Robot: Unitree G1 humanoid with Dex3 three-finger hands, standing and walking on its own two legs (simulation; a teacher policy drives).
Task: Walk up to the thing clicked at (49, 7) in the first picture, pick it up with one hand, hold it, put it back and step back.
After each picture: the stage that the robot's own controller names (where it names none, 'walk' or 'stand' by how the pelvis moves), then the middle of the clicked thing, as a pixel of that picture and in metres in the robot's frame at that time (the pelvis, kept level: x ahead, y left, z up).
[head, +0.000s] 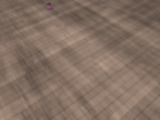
stand; (49, 6) +2.30 +0.59 -0.72
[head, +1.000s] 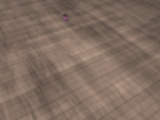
walk; (65, 18) +2.18 +0.29 -0.70
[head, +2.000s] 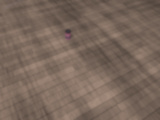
walk; (68, 34) +1.51 +0.14 -0.71
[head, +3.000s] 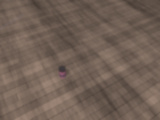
walk; (62, 72) +0.96 +0.19 -0.72
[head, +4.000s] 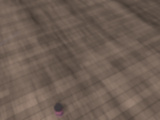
walk; (58, 110) +0.59 +0.21 -0.71
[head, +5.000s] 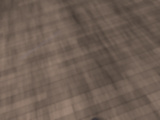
walk; out of the picture +0.44 +0.04 -0.70
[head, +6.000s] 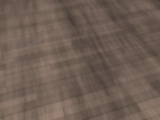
stand; out of the picture +0.41 +0.01 -0.69
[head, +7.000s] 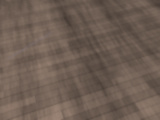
stand; out of the picture +0.39 +0.01 -0.73
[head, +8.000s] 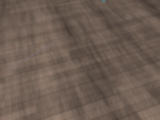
stand; out of the picture +0.38 +0.02 -0.73
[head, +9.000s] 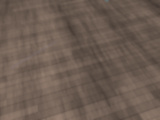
stand; out of the picture +0.36 +0.01 -0.73
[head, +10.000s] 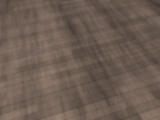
stand; out of the picture +0.36 +0.02 -0.73
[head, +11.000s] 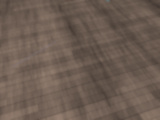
go down; out of the picture +0.36 +0.01 -0.73
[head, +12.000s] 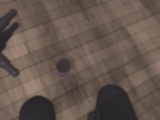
go down; (63, 68) +0.46 +0.02 -0.38
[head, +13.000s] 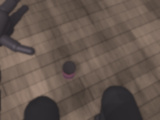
go down; (68, 70) +0.48 +0.02 -0.36
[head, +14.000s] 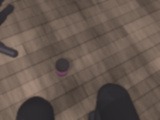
go down; (61, 68) +0.48 +0.02 -0.35
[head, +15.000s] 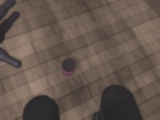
go down; (68, 68) +0.47 +0.01 -0.36
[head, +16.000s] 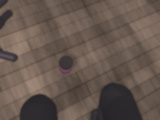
go down; (65, 65) +0.47 +0.02 -0.36
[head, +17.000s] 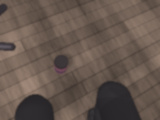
go down; (60, 65) +0.48 +0.02 -0.35
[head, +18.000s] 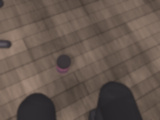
go down; (63, 64) +0.48 +0.02 -0.34
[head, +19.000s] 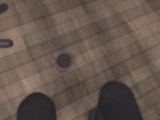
go down; (63, 63) +0.48 +0.02 -0.34
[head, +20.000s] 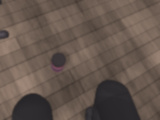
go down; (58, 63) +0.48 +0.03 -0.34
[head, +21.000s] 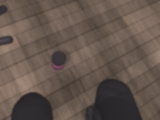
go down; (58, 61) +0.48 +0.03 -0.33
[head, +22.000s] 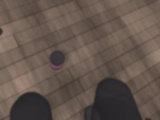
go down; (56, 61) +0.48 +0.03 -0.32
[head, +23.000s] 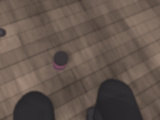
go down; (60, 61) +0.48 +0.03 -0.33
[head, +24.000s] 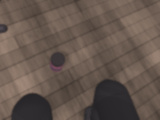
go down; (57, 62) +0.48 +0.03 -0.34
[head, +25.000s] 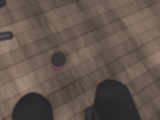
go down; (57, 62) +0.48 +0.03 -0.33
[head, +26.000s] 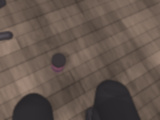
go down; (58, 63) +0.48 +0.03 -0.33
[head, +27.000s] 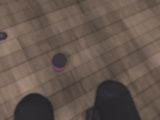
go down; (59, 63) +0.47 +0.03 -0.34
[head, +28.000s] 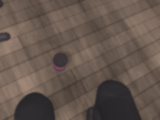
go down; (59, 62) +0.47 +0.03 -0.34
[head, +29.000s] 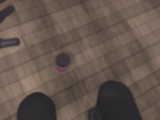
go down; (62, 63) +0.47 +0.03 -0.34
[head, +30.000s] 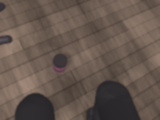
go down; (59, 64) +0.48 +0.03 -0.34
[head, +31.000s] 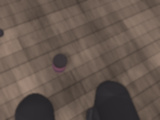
go down; (59, 63) +0.47 +0.03 -0.34
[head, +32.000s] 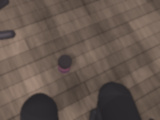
go down; (64, 64) +0.47 +0.02 -0.35
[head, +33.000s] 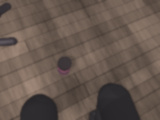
go down; (64, 66) +0.47 +0.02 -0.35
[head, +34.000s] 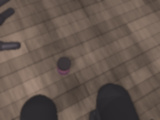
go down; (63, 66) +0.47 +0.02 -0.36
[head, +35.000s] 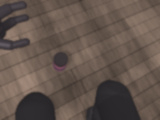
go down; (60, 62) +0.47 +0.03 -0.34
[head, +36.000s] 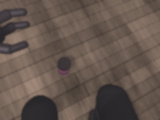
go down; (63, 66) +0.47 +0.02 -0.37
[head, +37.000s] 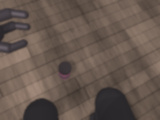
hold; (64, 70) +0.47 +0.02 -0.38
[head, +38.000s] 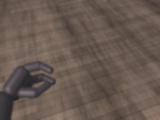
hold; out of the picture +0.38 +0.00 -0.67
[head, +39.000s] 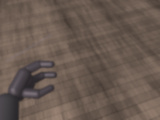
go down; out of the picture +0.39 +0.00 -0.68
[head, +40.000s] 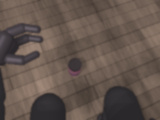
go down; (74, 67) +0.48 +0.01 -0.36
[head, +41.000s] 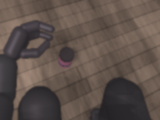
hold; (65, 58) +0.48 +0.03 -0.29
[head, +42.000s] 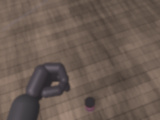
hold; (89, 104) +0.44 +0.01 -0.55
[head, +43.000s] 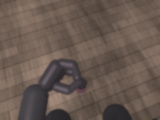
hold; (80, 85) +0.45 +0.01 -0.48
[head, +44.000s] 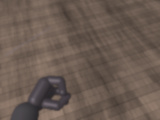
crouch; out of the picture +0.40 +0.00 -0.66
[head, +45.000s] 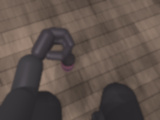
lower; (67, 62) +0.49 +0.02 -0.33
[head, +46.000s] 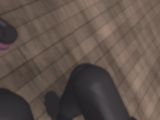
rest; (3, 38) +0.50 +0.09 -0.29
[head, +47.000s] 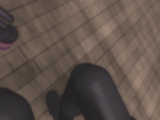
hold; (4, 38) +0.50 +0.09 -0.29
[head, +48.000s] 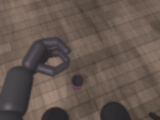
crouch; (77, 82) +0.46 +0.01 -0.46
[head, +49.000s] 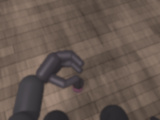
crouch; (78, 85) +0.45 +0.00 -0.48
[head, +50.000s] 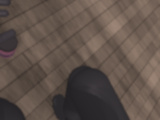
rest; (6, 46) +0.49 +0.08 -0.29
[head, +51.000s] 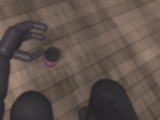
walk; (51, 58) +0.50 +0.06 -0.32
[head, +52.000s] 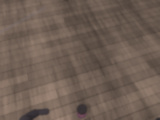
crouch; (81, 111) +0.43 +0.00 -0.61
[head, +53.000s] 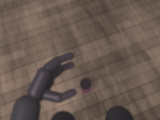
stand; (85, 86) +0.46 +0.01 -0.49
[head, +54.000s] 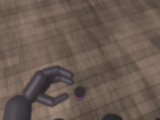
lower; (79, 94) +0.45 +0.00 -0.52
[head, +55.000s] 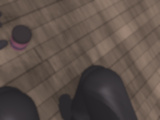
lower; (20, 39) +0.51 +0.08 -0.27
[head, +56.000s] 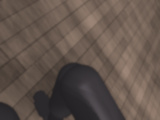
lower; out of the picture +0.51 +0.11 -0.29
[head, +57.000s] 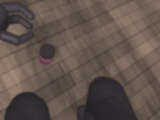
hold; (46, 55) +0.50 +0.06 -0.31
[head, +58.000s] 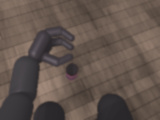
hold; (71, 72) +0.49 +0.00 -0.42
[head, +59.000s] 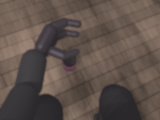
stand; (69, 63) +0.50 +0.01 -0.35
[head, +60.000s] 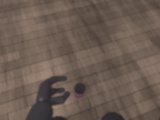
hold; (79, 90) +0.47 -0.01 -0.50
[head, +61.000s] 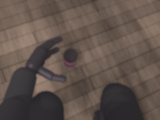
rise; (70, 58) +0.50 +0.01 -0.34
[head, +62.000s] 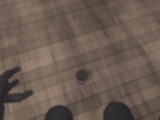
stand; (81, 77) +0.48 +0.00 -0.46
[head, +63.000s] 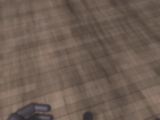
crouch; (87, 119) +0.44 +0.00 -0.62
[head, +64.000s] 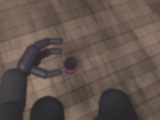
withdraw; (70, 66) +0.50 +0.01 -0.37
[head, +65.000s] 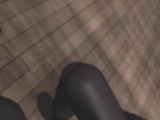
rest; out of the picture +0.52 +0.10 -0.28
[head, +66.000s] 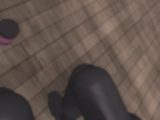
hold; (5, 33) +0.51 +0.09 -0.28
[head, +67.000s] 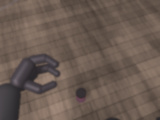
crouch; (80, 95) +0.47 +0.01 -0.53
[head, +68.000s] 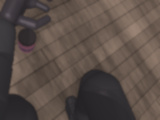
crouch; (26, 41) +0.51 +0.06 -0.29
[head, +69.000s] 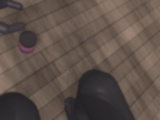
stand; (27, 43) +0.52 +0.07 -0.29
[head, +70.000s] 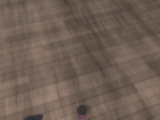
stand; (81, 112) +0.45 +0.00 -0.62
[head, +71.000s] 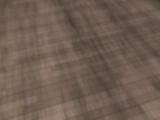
stand; out of the picture +0.42 -0.01 -0.66
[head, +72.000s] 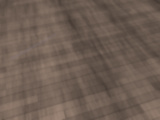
stand; out of the picture +0.43 -0.01 -0.66
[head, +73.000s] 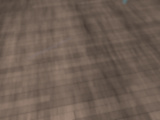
stand; out of the picture +0.44 -0.03 -0.72
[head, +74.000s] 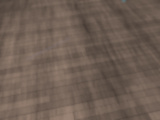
stand; out of the picture +0.42 -0.03 -0.73
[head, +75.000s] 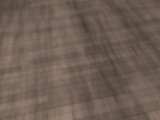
walk; out of the picture +0.42 -0.02 -0.73
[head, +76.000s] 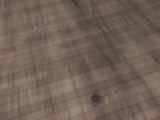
walk; (95, 100) +0.56 -0.03 -0.71
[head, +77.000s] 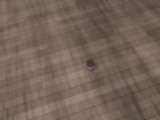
walk; (90, 66) +0.83 +0.01 -0.70
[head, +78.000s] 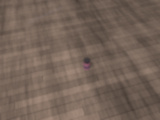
stand; (86, 63) +1.05 +0.01 -0.70
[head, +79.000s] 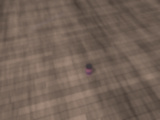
stand; (88, 69) +1.04 -0.01 -0.72
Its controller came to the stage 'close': yes
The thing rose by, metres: 0.00
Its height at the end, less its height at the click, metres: +0.00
